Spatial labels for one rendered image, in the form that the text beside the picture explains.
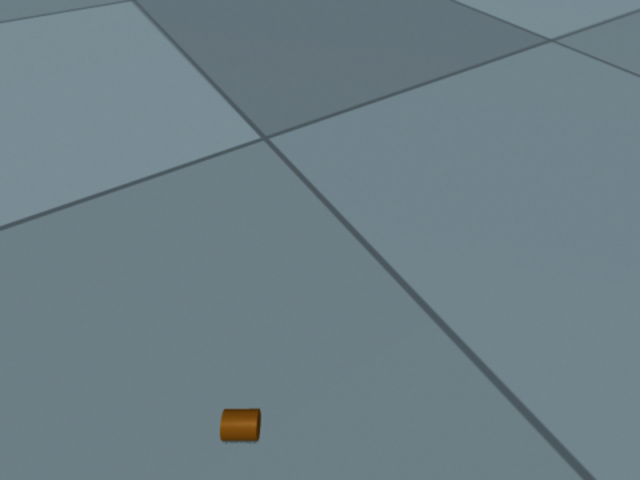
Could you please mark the can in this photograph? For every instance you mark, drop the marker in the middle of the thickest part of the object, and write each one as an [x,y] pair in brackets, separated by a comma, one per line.
[240,425]

